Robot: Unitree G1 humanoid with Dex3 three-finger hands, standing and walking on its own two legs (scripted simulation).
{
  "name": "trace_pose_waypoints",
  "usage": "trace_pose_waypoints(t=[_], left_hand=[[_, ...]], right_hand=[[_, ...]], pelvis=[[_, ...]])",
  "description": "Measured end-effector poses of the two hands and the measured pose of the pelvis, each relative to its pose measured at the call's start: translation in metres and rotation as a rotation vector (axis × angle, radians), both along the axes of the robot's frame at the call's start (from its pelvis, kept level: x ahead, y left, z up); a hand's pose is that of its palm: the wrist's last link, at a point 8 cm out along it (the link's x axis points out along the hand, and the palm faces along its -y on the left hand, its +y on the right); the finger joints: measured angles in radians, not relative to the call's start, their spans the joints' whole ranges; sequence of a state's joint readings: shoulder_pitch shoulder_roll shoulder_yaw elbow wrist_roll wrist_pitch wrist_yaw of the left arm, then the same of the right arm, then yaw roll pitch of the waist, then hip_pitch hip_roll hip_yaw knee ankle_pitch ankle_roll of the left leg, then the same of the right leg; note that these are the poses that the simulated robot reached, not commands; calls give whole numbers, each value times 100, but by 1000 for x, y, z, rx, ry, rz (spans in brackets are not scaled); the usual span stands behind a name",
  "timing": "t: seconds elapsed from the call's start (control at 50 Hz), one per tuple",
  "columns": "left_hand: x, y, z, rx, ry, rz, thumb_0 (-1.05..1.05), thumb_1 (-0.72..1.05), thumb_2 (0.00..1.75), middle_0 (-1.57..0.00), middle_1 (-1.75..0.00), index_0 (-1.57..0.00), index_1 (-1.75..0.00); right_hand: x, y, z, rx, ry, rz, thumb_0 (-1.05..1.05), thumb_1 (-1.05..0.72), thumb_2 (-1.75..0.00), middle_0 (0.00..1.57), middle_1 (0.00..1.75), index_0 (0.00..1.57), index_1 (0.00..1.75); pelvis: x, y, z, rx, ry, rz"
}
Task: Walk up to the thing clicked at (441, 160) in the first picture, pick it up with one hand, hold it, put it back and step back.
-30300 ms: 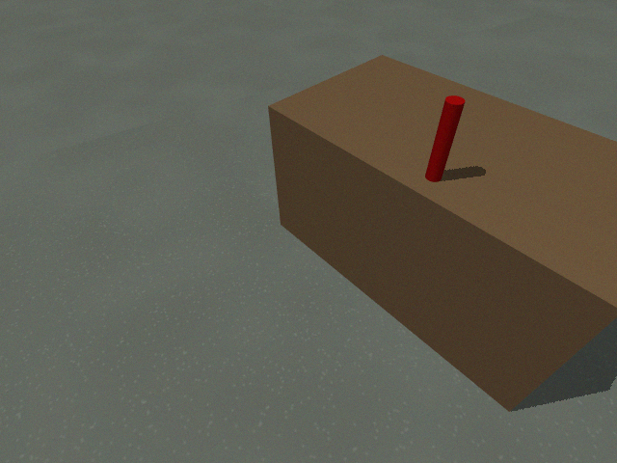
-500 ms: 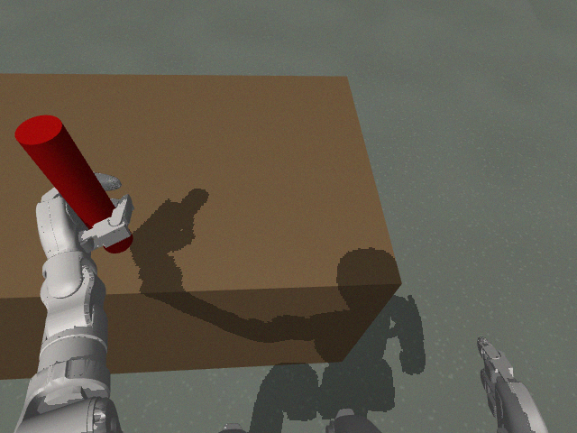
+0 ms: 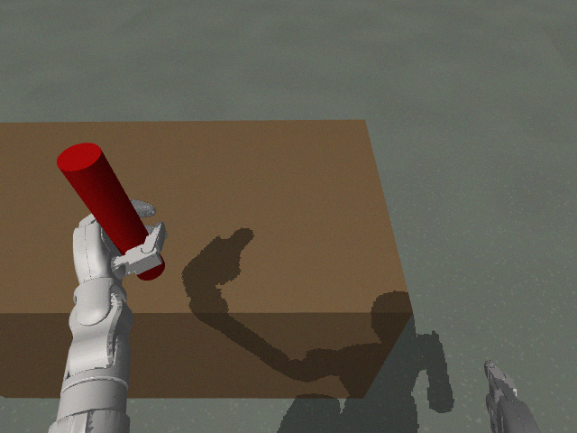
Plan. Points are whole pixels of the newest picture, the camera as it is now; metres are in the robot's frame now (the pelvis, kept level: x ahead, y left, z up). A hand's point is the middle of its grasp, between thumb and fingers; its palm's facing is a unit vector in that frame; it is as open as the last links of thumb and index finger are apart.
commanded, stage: hold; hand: left
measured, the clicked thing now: (121, 223) +0.37 +0.24 +0.13
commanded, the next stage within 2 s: crouch in 1.96 s
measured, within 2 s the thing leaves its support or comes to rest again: neither
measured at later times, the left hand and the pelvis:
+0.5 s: hand (146, 242) +0.34 +0.20 +0.12, palm faces +0.30 -0.95 +0.04, open 5.5 cm; pelvis +0.00 +0.00 +0.01, yaw +0 degrees
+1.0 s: hand (145, 235) +0.34 +0.19 +0.15, palm faces +0.28 -0.96 +0.03, open 5.5 cm; pelvis +0.00 +0.00 +0.02, yaw +0 degrees
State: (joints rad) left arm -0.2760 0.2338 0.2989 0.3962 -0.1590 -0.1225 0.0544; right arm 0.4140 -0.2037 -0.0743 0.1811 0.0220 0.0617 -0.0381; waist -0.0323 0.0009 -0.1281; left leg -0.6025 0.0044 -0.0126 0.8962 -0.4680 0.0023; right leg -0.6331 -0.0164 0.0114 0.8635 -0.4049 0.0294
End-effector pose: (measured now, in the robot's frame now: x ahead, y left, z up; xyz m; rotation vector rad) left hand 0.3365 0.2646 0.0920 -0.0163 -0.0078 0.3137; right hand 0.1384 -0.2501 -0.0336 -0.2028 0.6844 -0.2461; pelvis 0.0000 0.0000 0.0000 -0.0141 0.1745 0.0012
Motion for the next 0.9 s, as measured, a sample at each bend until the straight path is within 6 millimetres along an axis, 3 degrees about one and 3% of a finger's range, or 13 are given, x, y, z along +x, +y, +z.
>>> trace_pose_waypoints(t=[0.42,0.9], left_hand=[[-26,-18,26,-13,-5,-7,0,20,101,-94,-110,-98,-110],[-33,-25,48,-17,-12,-23,0,19,103,-95,-111,-98,-110]], right_hand=[[-4,6,-2,34,-13,-6,-1,53,-4,6,5,5,5],[6,14,-1,52,-46,12,-1,52,-4,6,5,5,5]], pelvis=[[-5,-3,12,5,-70,-1],[1,-2,18,2,-102,4]])
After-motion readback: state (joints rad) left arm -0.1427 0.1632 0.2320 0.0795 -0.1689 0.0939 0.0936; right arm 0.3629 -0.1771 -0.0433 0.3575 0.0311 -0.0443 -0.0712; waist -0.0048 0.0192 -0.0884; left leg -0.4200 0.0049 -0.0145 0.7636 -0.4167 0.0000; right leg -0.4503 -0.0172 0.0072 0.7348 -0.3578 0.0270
